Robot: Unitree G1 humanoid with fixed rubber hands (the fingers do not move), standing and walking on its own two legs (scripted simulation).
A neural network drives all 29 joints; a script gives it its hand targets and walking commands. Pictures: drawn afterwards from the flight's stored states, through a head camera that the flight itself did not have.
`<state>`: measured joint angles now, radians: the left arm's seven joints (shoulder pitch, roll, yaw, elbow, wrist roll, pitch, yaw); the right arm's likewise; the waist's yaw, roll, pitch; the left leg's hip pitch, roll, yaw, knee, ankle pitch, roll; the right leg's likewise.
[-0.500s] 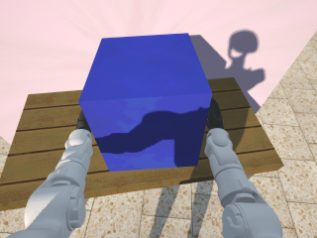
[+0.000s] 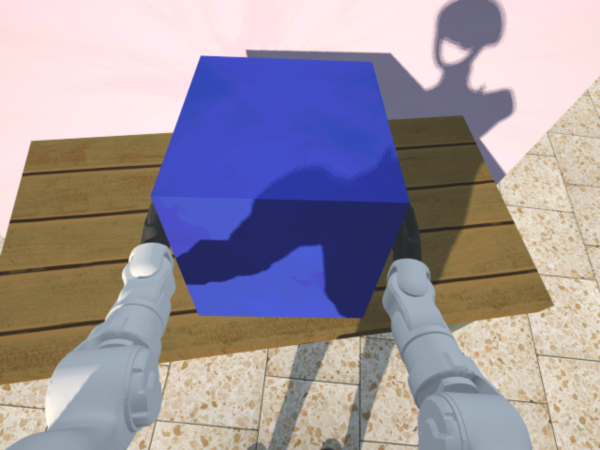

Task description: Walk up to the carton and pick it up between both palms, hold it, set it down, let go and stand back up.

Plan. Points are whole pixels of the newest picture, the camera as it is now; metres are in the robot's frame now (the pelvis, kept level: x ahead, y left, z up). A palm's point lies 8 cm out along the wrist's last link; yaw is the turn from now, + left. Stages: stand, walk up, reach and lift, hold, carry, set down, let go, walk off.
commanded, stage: set down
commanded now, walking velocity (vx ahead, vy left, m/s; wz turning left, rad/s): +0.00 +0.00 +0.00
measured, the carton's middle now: (284, 190) +0.48 -0.01 -0.02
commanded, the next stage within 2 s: none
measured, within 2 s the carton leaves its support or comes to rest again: rests again in 0.78 s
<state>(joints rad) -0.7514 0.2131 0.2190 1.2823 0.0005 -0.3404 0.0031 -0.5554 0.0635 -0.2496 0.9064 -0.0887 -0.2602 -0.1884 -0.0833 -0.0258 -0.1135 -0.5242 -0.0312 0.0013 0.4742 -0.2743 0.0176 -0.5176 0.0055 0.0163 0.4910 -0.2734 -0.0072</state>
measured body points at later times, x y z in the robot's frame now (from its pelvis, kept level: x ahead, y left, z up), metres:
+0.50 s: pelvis -0.01 +0.00 -0.01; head +0.13 +0.02 +0.42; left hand +0.43 +0.18 -0.04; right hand +0.37 -0.17 -0.04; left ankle -0.05 +0.09 -0.73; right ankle -0.06 -0.13 -0.73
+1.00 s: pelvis -0.03 +0.01 -0.02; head +0.13 +0.03 +0.40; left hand +0.42 +0.18 -0.07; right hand +0.36 -0.18 -0.07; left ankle -0.05 +0.09 -0.73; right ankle -0.06 -0.13 -0.73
